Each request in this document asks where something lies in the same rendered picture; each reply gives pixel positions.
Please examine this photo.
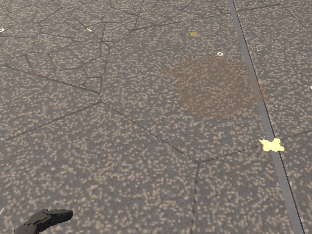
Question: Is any robot left hand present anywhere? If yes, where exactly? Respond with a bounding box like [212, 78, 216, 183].
[14, 209, 73, 234]

